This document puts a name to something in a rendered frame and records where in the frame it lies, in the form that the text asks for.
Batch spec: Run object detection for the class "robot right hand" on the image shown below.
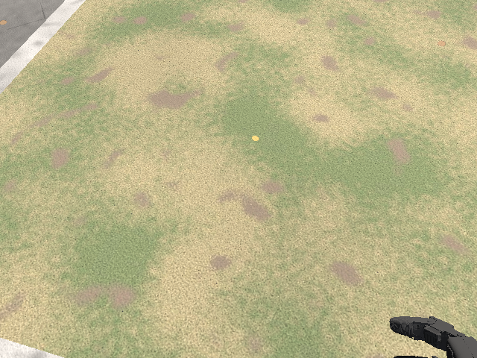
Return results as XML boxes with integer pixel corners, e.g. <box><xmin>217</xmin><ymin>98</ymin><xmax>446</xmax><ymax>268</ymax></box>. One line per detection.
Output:
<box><xmin>389</xmin><ymin>316</ymin><xmax>477</xmax><ymax>358</ymax></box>

